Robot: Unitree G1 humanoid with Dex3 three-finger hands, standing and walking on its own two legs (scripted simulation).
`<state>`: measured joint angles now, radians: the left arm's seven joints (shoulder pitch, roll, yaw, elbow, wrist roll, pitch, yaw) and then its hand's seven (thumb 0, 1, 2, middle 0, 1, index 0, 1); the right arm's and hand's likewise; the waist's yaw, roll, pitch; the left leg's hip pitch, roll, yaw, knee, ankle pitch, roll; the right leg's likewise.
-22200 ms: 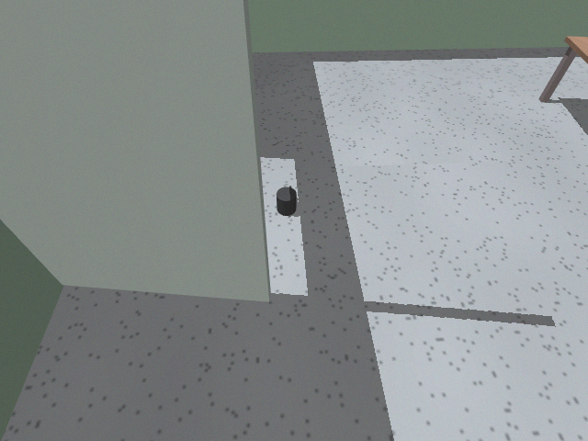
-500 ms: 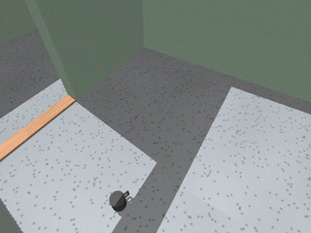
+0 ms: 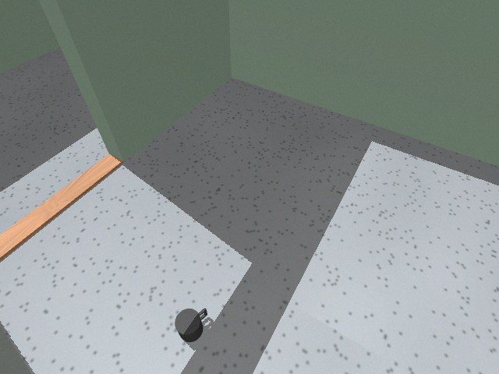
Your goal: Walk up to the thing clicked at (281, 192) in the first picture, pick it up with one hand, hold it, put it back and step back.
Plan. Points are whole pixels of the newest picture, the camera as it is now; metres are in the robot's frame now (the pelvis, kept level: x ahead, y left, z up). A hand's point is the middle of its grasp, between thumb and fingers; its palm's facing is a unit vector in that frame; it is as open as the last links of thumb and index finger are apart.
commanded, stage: stand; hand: left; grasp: from above
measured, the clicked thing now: (193, 322) +0.42 +0.22 -0.73
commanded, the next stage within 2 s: rise first in 0.10 s
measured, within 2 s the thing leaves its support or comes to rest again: neither
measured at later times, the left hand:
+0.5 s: hand out of the picture +0.15 +0.25 -0.17, palm faces -0.04 -0.93 -0.36, open 10.0 cm
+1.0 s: hand out of the picture +0.11 +0.27 -0.24, palm faces -0.17 -0.87 -0.47, open 14.1 cm
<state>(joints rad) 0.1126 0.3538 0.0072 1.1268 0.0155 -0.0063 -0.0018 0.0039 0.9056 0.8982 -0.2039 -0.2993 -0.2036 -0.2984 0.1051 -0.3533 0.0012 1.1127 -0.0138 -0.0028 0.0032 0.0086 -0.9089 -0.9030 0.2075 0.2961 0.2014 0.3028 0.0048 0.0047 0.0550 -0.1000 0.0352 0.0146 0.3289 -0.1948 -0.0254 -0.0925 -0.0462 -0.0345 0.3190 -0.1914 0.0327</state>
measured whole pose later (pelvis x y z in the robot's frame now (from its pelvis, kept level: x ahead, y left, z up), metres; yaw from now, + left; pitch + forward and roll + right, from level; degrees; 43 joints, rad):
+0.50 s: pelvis -0.02 +0.00 -0.03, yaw -1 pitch +7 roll +0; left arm -0.04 0.35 0.16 0.99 0.12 0.03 -0.03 0.00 0.30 0.98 -0.08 -0.85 -0.09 -0.84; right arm 0.22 -0.24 -0.03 0.77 0.02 -0.03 -0.02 0.01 -0.96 -0.92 0.21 0.30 0.20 0.30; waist -0.02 -0.02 0.01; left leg -0.47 0.05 0.02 0.65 -0.31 -0.03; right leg -0.46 -0.04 -0.02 0.64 -0.30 0.02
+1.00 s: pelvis -0.03 +0.01 -0.10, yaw -1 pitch +18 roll -2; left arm 0.21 0.33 0.15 0.53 0.26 0.17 0.00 0.00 -0.54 1.00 -0.07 -1.09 -0.07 -1.09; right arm 0.17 -0.23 -0.04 0.58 -0.01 -0.14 -0.03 0.01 -0.92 -0.91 0.21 0.30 0.20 0.30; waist -0.02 0.00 -0.10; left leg -0.95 0.05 -0.02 1.16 -0.53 -0.02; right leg -0.92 -0.04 -0.02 1.12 -0.51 0.04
